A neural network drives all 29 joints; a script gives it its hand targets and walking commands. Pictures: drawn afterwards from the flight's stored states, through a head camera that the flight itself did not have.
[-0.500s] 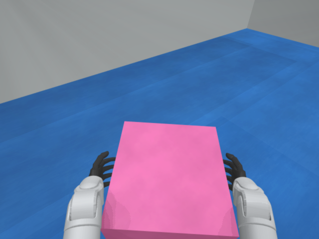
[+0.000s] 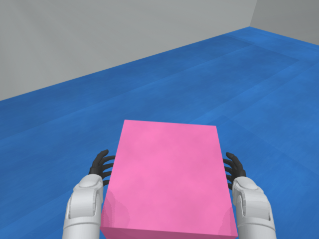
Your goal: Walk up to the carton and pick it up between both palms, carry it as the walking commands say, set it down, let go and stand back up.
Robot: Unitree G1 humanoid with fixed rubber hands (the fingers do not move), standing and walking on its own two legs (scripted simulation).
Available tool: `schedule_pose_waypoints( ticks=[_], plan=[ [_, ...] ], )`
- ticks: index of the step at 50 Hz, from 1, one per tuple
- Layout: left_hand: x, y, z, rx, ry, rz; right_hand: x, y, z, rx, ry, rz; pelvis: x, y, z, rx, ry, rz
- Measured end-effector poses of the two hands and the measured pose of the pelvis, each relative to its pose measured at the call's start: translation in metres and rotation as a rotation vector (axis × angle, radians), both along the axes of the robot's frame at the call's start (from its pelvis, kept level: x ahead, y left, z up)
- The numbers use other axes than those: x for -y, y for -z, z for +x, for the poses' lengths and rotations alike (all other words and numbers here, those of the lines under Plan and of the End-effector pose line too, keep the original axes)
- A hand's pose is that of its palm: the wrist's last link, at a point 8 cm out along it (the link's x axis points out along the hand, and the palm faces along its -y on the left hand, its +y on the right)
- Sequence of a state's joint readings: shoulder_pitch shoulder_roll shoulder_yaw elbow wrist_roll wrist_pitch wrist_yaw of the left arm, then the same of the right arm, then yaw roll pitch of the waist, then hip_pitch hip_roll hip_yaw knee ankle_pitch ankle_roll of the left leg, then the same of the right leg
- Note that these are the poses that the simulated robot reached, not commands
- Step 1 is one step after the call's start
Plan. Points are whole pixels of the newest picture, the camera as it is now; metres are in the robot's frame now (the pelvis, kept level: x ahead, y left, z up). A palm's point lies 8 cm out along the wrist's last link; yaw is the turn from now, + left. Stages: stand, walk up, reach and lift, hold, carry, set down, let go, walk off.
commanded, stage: hold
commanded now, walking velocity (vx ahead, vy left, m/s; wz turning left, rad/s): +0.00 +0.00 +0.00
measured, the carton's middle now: (165, 188) +0.30 +0.00 -0.04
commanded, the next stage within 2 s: carry in 0.78 s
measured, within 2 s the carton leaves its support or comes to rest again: neither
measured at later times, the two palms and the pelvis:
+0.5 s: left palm (95, 179) +0.27 +0.18 +0.04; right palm (236, 182) +0.28 -0.18 +0.04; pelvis +0.00 +0.00 +0.00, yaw +0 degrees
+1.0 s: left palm (101, 185) +0.26 +0.16 +0.04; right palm (249, 198) +0.23 -0.20 +0.04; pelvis -0.03 +0.00 -0.03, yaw -7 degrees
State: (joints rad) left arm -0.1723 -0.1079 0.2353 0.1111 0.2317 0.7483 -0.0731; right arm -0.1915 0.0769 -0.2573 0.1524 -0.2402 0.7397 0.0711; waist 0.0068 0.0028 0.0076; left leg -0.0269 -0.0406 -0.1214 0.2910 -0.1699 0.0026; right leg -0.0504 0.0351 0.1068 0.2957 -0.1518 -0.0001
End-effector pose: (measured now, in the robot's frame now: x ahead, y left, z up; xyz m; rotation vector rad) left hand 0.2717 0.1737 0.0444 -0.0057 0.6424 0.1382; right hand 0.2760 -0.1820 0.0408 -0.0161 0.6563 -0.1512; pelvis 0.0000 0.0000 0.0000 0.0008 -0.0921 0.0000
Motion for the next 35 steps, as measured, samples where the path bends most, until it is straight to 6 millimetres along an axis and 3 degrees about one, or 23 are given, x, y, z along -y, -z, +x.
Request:
schedule_pose_waypoints(
  ticks=[35],
  plan=[
    [-0.0036,0.0011,-0.0008,0.0,-0.001,0.001,-0.0036,0.0018,-0.0006,0.0,0.0,0.001,-0.0024,-0.0004,-0.001,-0.01,0.004,0.0]
  ],
)
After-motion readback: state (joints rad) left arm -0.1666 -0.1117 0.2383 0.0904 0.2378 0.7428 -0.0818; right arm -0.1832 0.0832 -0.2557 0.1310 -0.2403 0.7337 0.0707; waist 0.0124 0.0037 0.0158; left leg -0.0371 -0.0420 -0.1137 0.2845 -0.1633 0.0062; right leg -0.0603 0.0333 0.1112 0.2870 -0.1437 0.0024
